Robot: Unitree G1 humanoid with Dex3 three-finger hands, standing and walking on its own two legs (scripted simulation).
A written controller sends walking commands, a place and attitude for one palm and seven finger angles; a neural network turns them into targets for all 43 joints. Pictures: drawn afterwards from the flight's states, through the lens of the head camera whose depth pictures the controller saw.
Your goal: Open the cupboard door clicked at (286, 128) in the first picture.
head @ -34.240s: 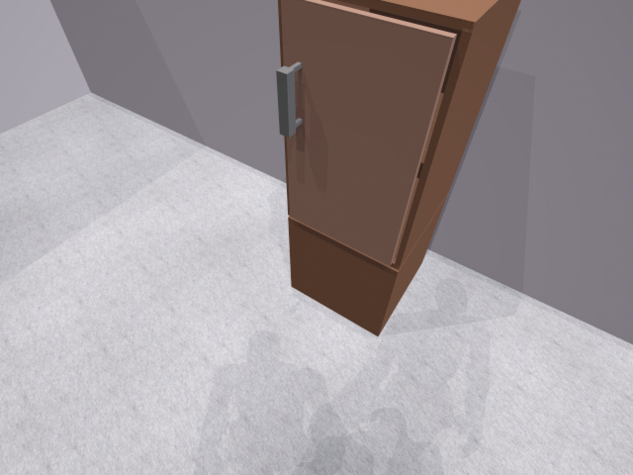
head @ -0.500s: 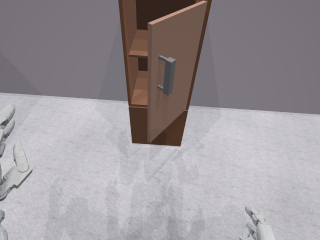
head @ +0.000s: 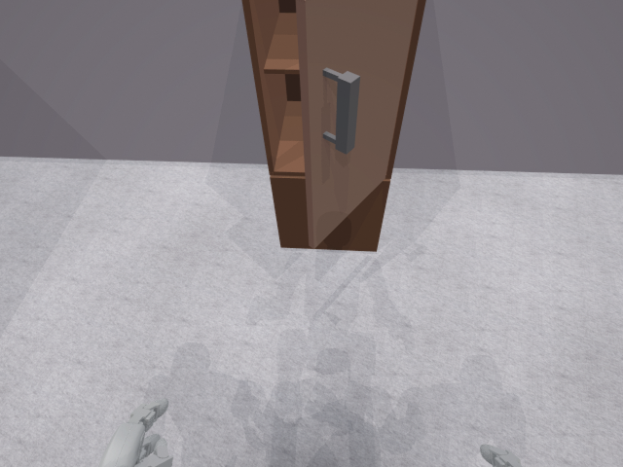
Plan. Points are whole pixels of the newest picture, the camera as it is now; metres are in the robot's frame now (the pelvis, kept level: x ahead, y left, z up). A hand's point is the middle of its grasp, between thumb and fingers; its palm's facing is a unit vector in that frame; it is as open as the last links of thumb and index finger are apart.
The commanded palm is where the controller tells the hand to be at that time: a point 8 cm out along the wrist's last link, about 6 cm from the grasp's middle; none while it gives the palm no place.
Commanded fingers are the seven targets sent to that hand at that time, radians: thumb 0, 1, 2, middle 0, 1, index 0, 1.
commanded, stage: let the arm hang, fingers relaxed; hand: left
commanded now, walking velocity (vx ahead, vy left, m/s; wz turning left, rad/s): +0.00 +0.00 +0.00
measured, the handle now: (337, 111) +0.67 -0.02 +0.07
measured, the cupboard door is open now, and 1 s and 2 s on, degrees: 54 54 54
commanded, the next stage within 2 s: look to check the result in 0.88 s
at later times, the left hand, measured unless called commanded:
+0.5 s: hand out of the picture +0.00 +0.24 -0.14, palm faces +0.02 -0.96 -0.30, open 7.4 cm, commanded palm none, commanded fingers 0.00 0.90 0.90 -0.20 -0.30 -0.20 -0.30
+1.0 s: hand out of the picture +0.04 +0.23 -0.15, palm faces +0.00 -0.97 -0.26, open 7.4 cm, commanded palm none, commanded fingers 0.00 0.90 0.90 -0.20 -0.30 -0.20 -0.30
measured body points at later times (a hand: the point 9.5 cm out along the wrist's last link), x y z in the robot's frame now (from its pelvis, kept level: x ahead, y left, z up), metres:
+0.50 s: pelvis -0.02 +0.01 +0.02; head -0.01 +0.00 +0.47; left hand -0.01 +0.29 -0.12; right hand +0.01 -0.22 -0.14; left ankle -0.01 +0.12 -0.73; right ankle +0.00 -0.10 -0.73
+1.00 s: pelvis -0.01 +0.01 +0.02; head +0.00 +0.01 +0.47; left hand +0.04 +0.28 -0.13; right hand +0.02 -0.25 -0.13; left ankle -0.01 +0.12 -0.73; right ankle +0.00 -0.10 -0.73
